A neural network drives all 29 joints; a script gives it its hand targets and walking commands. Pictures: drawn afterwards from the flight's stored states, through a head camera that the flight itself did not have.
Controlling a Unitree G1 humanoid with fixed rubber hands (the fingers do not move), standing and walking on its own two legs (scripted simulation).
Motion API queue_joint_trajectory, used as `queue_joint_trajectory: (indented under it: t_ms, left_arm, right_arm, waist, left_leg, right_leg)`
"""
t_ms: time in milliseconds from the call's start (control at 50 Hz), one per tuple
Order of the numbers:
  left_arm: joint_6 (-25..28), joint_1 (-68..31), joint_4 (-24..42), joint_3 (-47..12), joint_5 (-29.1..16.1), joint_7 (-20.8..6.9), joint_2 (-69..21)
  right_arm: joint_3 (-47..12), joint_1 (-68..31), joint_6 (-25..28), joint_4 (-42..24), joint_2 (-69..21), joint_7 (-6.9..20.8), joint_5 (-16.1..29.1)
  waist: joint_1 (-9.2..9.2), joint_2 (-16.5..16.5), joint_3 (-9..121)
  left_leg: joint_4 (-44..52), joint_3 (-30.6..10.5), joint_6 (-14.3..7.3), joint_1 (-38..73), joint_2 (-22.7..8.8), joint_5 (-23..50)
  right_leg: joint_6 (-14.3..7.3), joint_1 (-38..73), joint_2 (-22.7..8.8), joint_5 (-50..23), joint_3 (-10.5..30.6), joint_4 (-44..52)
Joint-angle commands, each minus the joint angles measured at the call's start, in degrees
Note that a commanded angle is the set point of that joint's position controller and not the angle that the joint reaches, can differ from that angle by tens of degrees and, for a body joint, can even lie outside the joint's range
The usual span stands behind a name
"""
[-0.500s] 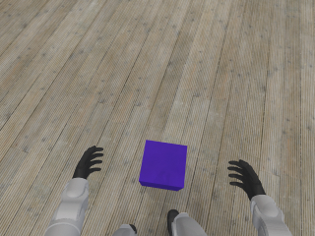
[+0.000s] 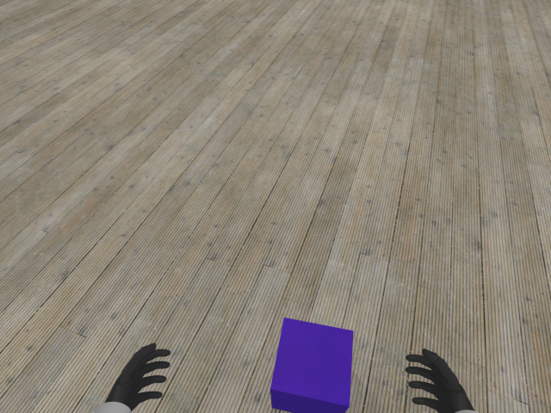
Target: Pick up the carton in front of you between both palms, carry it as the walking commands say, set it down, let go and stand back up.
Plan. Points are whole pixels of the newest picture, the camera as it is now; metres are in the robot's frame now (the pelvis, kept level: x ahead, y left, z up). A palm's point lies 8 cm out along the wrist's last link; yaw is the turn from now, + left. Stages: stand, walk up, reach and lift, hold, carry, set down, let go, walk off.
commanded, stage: let go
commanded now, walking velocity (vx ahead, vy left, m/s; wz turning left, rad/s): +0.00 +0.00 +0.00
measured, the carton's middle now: (310, 370) +0.36 -0.08 -0.65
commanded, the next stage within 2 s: stand in 0.22 s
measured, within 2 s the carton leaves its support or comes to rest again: neither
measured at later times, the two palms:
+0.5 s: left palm out of the picture +0.12 +0.26 -0.08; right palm out of the picture +0.13 -0.30 -0.10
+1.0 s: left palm out of the picture +0.08 +0.24 -0.10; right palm out of the picture +0.07 -0.32 -0.11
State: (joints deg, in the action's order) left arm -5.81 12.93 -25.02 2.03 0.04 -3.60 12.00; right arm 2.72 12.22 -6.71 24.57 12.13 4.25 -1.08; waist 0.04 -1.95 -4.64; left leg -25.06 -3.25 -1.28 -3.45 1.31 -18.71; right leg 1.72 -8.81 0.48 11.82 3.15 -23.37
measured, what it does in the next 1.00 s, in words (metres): stands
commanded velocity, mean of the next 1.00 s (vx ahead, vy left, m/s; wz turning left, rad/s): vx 0.00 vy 0.00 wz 0.00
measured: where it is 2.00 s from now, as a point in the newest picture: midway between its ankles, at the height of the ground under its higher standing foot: outside the picture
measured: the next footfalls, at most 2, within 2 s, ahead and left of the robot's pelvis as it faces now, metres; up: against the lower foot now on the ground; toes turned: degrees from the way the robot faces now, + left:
none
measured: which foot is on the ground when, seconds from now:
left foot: down 0.00-1.00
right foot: down 0.00-1.00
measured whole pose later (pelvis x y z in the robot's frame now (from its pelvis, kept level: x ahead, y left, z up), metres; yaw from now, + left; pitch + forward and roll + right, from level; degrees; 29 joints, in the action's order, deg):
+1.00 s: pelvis -0.02 -0.04 -0.01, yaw +0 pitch -3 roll +0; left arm 0.8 11.1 -48.6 3.3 1.2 1.5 15.9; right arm 2.6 15.4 0.9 44.6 18.2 -1.7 -1.0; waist 0.2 -1.8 -1.7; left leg -28.2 -3.7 1.8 -6.9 -0.5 -18.9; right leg -1.1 -13.6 2.0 13.4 1.7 -29.5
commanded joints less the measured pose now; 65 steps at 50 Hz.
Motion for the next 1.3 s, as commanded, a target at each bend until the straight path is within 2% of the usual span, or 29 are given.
queue_joint_trajectory:
  t_ms: [0,40,60,80,120,200,220,240,300,500,820,1280]
  left_arm:
    - [0.04,-3.36,5.78,1.32,0.20,-0.07,4.05]
    - [-0.21,-3.03,5.68,1.64,0.51,-0.02,4.24]
    - [1.35,-0.12,1.76,1.06,-0.60,1.07,4.18]
    - [1.68,-0.58,2.93,1.45,-0.07,1.62,4.70]
    - [1.91,-1.62,3.36,1.08,-0.12,1.98,4.66]
    - [1.75,-2.47,3.51,0.97,-0.11,2.09,5.05]
    - [3.08,-1.01,-6.50,3.97,1.57,4.04,10.92]
    - [3.87,-0.22,-6.78,4.26,1.62,4.88,11.72]
    - [5.59,-2.16,-8.96,4.23,1.71,5.10,9.58]
    - [7.30,-2.65,-13.98,4.07,1.61,5.53,10.72]
    - [7.35,-2.80,-18.90,3.47,1.34,5.50,11.94]
    - [7.07,-3.41,-23.96,2.48,0.65,5.23,13.73]
  right_arm:
    - [2.28,-1.14,-0.03,-5.32,6.42,-0.09,-0.25]
    - [2.16,-1.17,-0.11,-5.65,6.25,-0.08,-0.15]
    - [2.39,-3.75,-3.00,-7.99,8.85,-1.56,-0.49]
    - [1.64,-1.71,-3.50,-7.83,8.05,-2.08,-0.60]
    - [0.94,-1.37,-4.00,-7.90,7.42,-2.67,-0.33]
    - [0.05,-1.16,-4.73,-8.27,6.81,-3.30,0.27]
    - [3.23,-3.07,0.02,0.87,11.62,-3.76,1.27]
    - [3.25,-1.59,2.43,0.89,11.28,-3.86,1.06]
    - [2.95,-1.44,5.73,4.12,9.71,-3.84,0.07]
    - [2.77,0.24,7.91,10.17,11.64,-5.14,-0.29]
    - [1.83,2.83,8.26,15.37,12.59,-6.07,-0.05]
    - [1.13,2.51,8.39,20.22,14.69,-6.15,0.46]
  waist:
    - [-0.86,0.08,1.76]
    - [-0.48,-0.01,2.21]
    - [-0.02,1.52,5.69]
    - [0.18,0.04,5.68]
    - [-0.14,-0.36,5.94]
    - [-0.33,0.08,5.62]
    - [1.28,-3.26,6.28]
    - [0.19,-2.39,7.28]
    - [-0.03,0.58,5.29]
    - [0.04,3.01,5.93]
    - [0.20,1.96,3.90]
    - [0.27,2.09,2.45]
  left_leg:
    - [7.58,1.29,2.13,-13.60,-1.26,13.88]
    - [6.88,1.42,2.35,-12.58,-0.88,15.72]
    - [4.12,1.67,2.99,-7.76,-0.40,22.00]
    - [3.07,1.64,3.42,-7.32,-0.13,24.37]
    - [2.43,1.55,3.39,-7.26,0.17,24.77]
    - [2.16,1.99,2.68,-8.24,0.85,21.90]
    - [-1.13,2.71,3.24,-8.41,-1.30,15.70]
    - [-1.25,1.66,3.27,-6.85,-1.54,13.56]
    - [-0.39,0.08,2.68,-8.09,-2.46,7.76]
    - [-0.81,-1.45,2.24,-7.25,-3.43,10.23]
    - [0.84,-2.31,2.06,-8.33,-4.06,6.82]
    - [3.92,-2.92,1.50,-7.97,-5.26,4.40]
  right_leg:
    - [-0.52,13.84,4.10,-11.80,-4.13,-1.46]
    - [-0.59,13.87,3.90,-12.79,-3.84,-1.32]
    - [-0.30,11.34,5.04,-11.44,-4.03,-2.68]
    - [-0.43,10.33,4.74,-11.61,-3.87,-2.71]
    - [-0.45,9.13,4.71,-12.79,-3.40,-2.96]
    - [-0.38,8.62,4.14,-14.80,-2.62,-3.15]
    - [-0.88,1.25,-1.88,-14.81,-1.79,-4.48]
    - [-1.18,0.30,-2.04,-13.55,-1.01,-4.35]
    - [-1.72,-3.08,-1.80,-6.53,-0.20,-3.01]
    - [-2.41,-1.99,-2.72,-10.25,1.79,-2.83]
    - [-2.87,-1.65,-3.65,-6.64,3.72,-1.12]
    - [-2.91,-1.79,-4.15,-4.23,5.36,0.56]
